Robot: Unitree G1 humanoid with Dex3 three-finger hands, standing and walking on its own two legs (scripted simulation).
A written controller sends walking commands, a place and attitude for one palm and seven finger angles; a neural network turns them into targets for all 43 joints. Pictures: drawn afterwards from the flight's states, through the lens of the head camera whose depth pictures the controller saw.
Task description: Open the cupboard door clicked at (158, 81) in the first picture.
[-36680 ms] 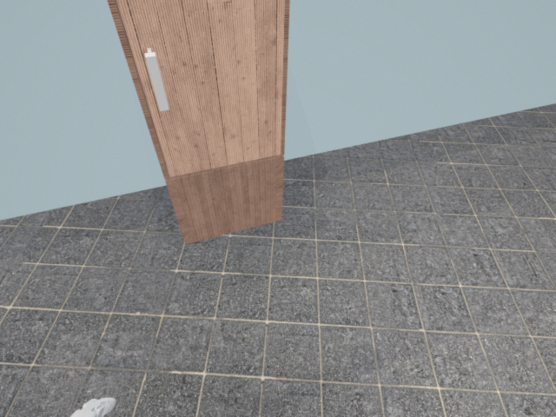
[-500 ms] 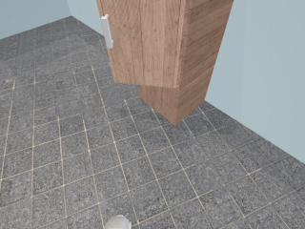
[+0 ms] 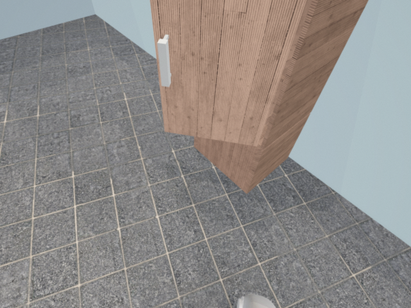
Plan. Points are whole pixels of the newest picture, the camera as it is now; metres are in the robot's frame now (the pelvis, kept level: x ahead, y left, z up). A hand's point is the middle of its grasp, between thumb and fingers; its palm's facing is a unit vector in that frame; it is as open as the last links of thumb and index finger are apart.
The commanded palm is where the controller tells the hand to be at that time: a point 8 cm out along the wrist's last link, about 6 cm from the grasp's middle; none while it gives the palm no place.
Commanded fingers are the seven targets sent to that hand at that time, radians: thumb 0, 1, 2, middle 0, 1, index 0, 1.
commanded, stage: take the last steps up to it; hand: left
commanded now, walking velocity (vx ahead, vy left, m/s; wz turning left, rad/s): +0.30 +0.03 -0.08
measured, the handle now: (166, 60) +0.80 +0.20 +0.02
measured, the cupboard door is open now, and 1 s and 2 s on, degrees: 38 38 38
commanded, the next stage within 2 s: come to a stop and stand still in 0.40 s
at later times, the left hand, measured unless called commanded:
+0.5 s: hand (144, 265) +0.23 +0.16 -0.17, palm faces +0.02 -0.98 -0.20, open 7.1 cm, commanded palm none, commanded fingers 0.00 0.90 0.90 -0.20 -0.30 -0.20 -0.30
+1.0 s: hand (138, 251) +0.26 +0.19 -0.18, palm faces -0.02 -0.97 -0.25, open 7.3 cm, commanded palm none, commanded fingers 0.00 0.90 0.90 -0.20 -0.30 -0.20 -0.30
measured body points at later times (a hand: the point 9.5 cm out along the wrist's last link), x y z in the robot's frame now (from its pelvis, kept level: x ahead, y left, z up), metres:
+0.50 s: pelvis +0.17 -0.03 +0.00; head +0.20 -0.02 +0.45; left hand +0.22 +0.21 -0.15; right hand +0.16 -0.25 -0.15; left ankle +0.20 +0.11 -0.70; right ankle +0.17 -0.12 -0.74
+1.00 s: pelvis +0.19 -0.02 -0.01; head +0.23 -0.02 +0.44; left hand +0.26 +0.24 -0.16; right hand +0.25 -0.26 -0.16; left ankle +0.27 +0.11 -0.74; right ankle +0.15 -0.15 -0.72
